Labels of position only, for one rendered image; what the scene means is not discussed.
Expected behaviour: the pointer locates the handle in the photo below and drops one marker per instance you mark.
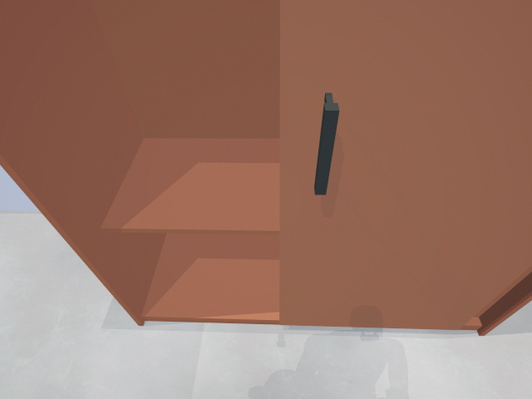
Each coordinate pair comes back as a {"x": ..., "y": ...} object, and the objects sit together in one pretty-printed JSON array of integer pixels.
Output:
[{"x": 326, "y": 144}]

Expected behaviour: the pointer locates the wardrobe door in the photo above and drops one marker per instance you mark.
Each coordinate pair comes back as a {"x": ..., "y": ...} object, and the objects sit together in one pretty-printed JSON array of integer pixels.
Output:
[
  {"x": 428, "y": 211},
  {"x": 522, "y": 276}
]

